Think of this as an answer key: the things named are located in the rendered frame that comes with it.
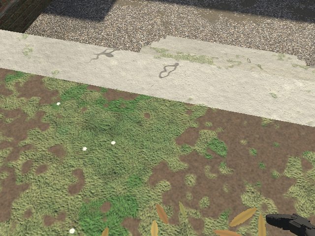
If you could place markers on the robot right hand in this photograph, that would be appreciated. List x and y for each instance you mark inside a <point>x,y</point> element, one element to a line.
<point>295,223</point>

